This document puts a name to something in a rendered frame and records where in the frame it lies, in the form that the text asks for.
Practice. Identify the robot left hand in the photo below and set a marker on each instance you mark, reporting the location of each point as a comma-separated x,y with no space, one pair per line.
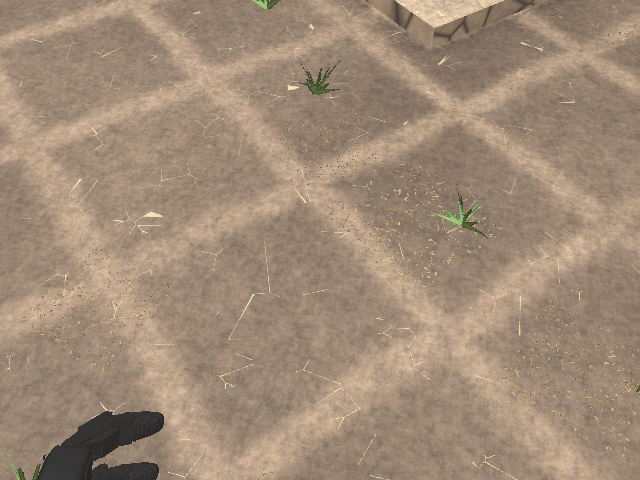
95,439

